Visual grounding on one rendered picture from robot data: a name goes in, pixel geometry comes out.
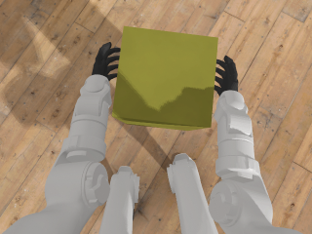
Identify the robot right shin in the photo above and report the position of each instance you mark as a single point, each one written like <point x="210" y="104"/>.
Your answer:
<point x="182" y="156"/>

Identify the robot right upper arm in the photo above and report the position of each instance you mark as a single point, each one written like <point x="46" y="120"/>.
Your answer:
<point x="240" y="208"/>

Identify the robot right hand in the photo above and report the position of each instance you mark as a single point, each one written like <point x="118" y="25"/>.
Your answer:
<point x="229" y="80"/>

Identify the robot left upper arm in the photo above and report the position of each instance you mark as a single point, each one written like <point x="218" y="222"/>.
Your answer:
<point x="73" y="192"/>

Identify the right robot forearm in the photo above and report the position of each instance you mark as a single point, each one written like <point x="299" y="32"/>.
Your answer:
<point x="235" y="141"/>

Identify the robot left hand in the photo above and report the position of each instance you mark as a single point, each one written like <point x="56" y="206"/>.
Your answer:
<point x="102" y="60"/>

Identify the robot left shin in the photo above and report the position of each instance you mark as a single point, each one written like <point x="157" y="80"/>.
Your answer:
<point x="122" y="169"/>

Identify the carton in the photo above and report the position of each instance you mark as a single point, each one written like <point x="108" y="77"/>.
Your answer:
<point x="165" y="79"/>

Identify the left robot forearm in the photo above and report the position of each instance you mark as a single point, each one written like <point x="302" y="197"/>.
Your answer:
<point x="86" y="138"/>

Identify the robot shin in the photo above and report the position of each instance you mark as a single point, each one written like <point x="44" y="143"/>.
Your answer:
<point x="182" y="156"/>
<point x="122" y="169"/>

